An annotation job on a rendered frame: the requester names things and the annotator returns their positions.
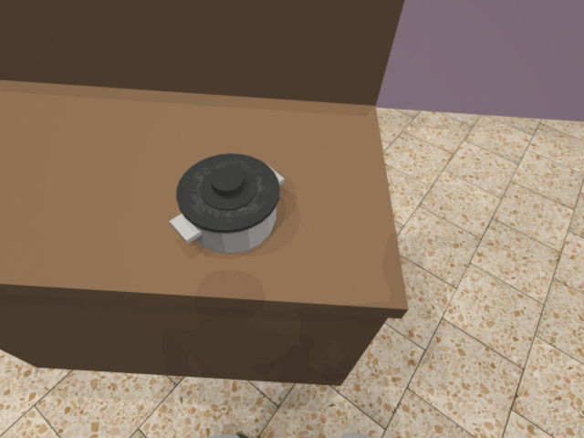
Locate table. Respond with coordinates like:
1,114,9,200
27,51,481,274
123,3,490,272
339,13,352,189
0,0,408,386

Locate knob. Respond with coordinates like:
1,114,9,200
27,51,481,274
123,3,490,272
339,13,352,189
211,167,244,196

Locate lid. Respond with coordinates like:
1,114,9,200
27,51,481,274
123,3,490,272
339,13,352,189
176,153,280,234

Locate pot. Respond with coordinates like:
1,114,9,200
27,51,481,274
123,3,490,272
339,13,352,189
170,165,285,254

